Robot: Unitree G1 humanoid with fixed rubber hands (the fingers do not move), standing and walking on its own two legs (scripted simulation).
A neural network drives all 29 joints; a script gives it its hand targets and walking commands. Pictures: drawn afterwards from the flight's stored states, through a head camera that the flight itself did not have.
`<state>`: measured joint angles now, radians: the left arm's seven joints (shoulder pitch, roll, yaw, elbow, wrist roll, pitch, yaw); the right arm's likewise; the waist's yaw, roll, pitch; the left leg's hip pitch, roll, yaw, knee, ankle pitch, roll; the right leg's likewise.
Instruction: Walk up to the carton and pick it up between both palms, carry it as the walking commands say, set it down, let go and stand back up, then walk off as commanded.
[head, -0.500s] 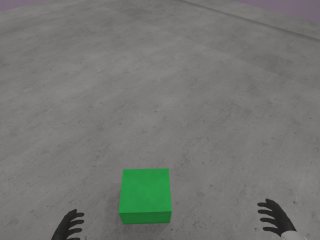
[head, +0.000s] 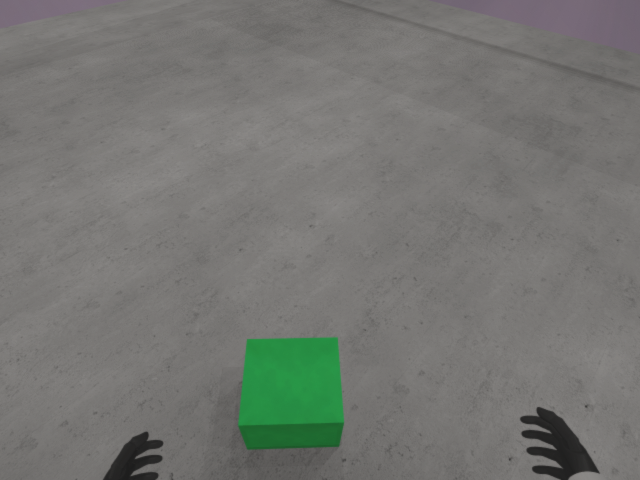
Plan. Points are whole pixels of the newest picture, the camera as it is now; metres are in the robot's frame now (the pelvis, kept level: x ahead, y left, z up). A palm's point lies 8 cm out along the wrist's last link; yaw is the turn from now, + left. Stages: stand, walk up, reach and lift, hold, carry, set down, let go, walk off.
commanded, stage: stand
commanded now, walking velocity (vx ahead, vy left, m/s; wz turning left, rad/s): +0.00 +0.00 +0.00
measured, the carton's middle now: (293, 392) +0.48 +0.08 -0.66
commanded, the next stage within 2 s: walk off in 0.04 s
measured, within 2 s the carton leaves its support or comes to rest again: neither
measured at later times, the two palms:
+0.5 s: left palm out of the picture +0.07 +0.27 -0.11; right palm out of the picture +0.10 -0.29 -0.08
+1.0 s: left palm out of the picture +0.06 +0.24 -0.10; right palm out of the picture +0.08 -0.34 -0.10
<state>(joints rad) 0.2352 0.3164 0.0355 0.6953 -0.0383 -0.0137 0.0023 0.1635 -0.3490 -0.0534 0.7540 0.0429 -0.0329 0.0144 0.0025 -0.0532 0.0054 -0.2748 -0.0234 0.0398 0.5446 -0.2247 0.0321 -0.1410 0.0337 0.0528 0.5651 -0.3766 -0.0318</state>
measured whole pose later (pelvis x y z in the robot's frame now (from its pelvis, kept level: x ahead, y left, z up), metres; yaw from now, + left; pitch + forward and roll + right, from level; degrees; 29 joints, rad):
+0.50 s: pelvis -0.01 +0.00 +0.00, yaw +0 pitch -3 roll +1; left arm 0.29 0.32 0.03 0.76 -0.04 0.07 0.00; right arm 0.21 -0.31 -0.05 0.79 0.04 0.03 0.01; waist 0.00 -0.05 0.01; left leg -0.27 -0.02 0.04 0.53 -0.21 0.02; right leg -0.14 0.04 0.05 0.57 -0.37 -0.03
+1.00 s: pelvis +0.00 -0.05 +0.00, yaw +1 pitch -1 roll +2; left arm 0.32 0.32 0.03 0.76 -0.04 0.07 -0.02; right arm 0.28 -0.34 -0.05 0.79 0.04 0.06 -0.04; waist 0.00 -0.02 0.01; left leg -0.40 0.02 0.03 0.87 -0.42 -0.01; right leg -0.18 0.06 0.00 0.57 -0.38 -0.08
